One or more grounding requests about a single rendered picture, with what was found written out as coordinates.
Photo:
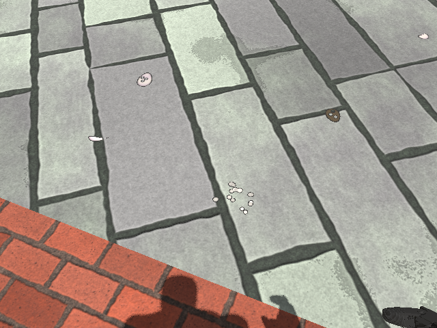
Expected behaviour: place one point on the right robot hand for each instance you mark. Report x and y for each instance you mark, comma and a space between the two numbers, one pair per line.
410, 317

